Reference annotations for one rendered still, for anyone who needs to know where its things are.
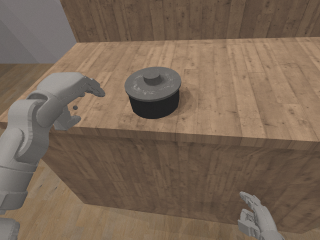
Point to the left robot hand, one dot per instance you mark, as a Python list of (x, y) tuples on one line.
[(66, 87)]

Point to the lid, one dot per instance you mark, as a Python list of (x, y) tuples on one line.
[(138, 89)]

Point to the table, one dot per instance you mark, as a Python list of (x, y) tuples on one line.
[(248, 116)]

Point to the knob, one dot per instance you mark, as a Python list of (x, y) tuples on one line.
[(151, 76)]

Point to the right robot hand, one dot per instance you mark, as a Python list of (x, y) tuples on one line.
[(252, 224)]

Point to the robot left upper arm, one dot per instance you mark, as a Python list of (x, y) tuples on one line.
[(9, 229)]

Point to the pot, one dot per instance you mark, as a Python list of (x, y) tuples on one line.
[(155, 109)]

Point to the left robot forearm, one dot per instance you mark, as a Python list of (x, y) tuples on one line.
[(24, 142)]

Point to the right robot forearm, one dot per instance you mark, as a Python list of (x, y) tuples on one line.
[(270, 235)]

